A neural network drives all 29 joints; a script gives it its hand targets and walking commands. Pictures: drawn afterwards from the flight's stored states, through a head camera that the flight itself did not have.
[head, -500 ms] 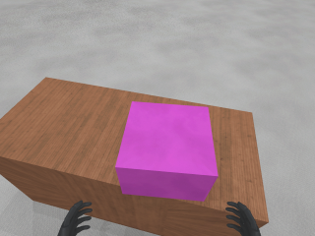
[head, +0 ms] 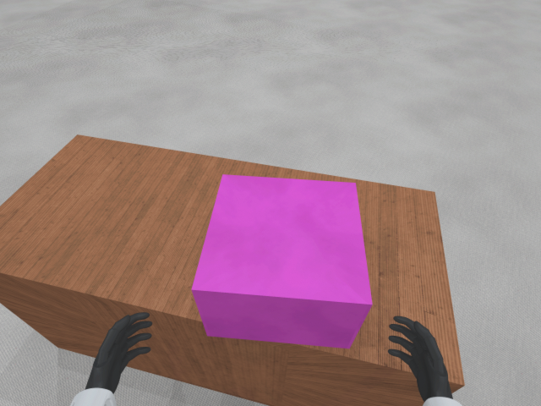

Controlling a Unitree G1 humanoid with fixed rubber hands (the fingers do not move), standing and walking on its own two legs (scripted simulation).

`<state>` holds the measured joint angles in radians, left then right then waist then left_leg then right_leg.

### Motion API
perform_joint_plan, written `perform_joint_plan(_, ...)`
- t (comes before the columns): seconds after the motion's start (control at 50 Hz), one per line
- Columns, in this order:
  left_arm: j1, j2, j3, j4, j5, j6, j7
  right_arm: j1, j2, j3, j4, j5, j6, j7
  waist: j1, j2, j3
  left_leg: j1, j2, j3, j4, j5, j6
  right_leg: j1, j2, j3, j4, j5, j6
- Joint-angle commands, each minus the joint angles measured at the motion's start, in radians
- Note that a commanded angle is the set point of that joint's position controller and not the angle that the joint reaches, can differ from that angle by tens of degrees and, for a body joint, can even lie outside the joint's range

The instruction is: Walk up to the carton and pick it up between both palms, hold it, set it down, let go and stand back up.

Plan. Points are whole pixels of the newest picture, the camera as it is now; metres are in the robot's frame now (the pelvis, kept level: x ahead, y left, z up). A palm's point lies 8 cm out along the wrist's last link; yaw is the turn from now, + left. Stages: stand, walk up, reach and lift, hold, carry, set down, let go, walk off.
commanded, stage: reach and lift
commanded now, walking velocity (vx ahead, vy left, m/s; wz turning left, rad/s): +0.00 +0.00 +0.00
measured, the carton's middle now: (283, 257) +0.43 -0.01 -0.09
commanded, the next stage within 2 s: none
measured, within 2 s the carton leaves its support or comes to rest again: neither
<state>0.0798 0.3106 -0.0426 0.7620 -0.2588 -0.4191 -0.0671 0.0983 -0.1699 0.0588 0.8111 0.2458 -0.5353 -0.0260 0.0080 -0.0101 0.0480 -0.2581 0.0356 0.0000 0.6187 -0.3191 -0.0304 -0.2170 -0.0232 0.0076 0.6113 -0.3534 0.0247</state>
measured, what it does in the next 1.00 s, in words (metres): stands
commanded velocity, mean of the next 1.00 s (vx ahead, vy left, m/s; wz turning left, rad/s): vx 0.00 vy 0.00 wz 0.00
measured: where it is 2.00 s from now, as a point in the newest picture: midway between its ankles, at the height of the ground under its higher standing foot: outside the picture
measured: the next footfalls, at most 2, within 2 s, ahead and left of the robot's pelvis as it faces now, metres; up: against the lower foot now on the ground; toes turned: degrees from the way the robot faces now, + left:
none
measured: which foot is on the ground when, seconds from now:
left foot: down 0.00-1.00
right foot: down 0.00-1.00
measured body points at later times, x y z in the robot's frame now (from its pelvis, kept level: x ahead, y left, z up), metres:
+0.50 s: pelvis -0.01 +0.01 +0.00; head +0.01 +0.02 +0.44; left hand +0.29 +0.26 -0.01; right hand +0.28 -0.22 -0.02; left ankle +0.01 +0.14 -0.73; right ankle -0.01 -0.13 -0.73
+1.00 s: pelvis -0.01 +0.01 +0.00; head +0.04 +0.01 +0.45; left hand +0.37 +0.25 +0.03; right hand +0.35 -0.22 +0.02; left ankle +0.01 +0.14 -0.73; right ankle -0.01 -0.13 -0.73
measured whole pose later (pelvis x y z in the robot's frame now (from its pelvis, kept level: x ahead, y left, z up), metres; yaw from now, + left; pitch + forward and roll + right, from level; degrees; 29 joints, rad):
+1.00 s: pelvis -0.01 +0.01 +0.00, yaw -1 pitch +10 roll -1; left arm -0.54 0.38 -0.10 1.02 -0.39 -0.26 -0.05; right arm -0.46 -0.32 0.14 0.91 0.44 -0.25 -0.06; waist 0.00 0.02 -0.09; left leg -0.52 0.04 -0.01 0.63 -0.28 -0.02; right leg -0.47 0.00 0.02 0.58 -0.28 0.03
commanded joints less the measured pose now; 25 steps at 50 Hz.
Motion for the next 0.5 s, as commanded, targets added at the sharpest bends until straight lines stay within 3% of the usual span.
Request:
perform_joint_plan(0.0,-0.208,0.205,0.061,-0.153,-0.030,-0.097,-0.003,-0.188,-0.103,-0.021,-0.169,0.025,-0.084,-0.011,-0.002,0.032,-0.208,0.060,-0.065,0.041,-0.050,0.254,-0.021,-0.018,0.039,0.004,-0.093,0.262,-0.020)
perform_joint_plan(0.18,-0.372,0.229,0.045,-0.075,-0.067,-0.095,-0.006,-0.332,-0.126,-0.011,-0.107,0.059,-0.066,-0.025,-0.009,0.052,-0.261,0.033,-0.060,0.036,-0.033,0.220,-0.022,-0.065,0.041,-0.001,-0.072,0.214,-0.025)
perform_joint_plan(0.3,-0.466,0.245,0.038,-0.077,-0.082,-0.075,0.008,-0.437,-0.163,-0.009,-0.116,0.090,-0.039,-0.026,-0.005,0.069,-0.369,0.076,-0.056,0.027,-0.015,0.313,-0.031,-0.083,0.052,-0.011,-0.068,0.257,-0.028)
perform_joint_plan(0.48,-0.654,0.257,0.018,-0.028,-0.116,-0.016,0.016,-0.606,-0.217,-0.012,-0.099,0.123,0.065,-0.024,-0.012,0.068,-0.440,0.091,-0.047,0.017,-0.029,0.299,-0.025,-0.140,0.054,-0.019,-0.089,0.221,-0.027)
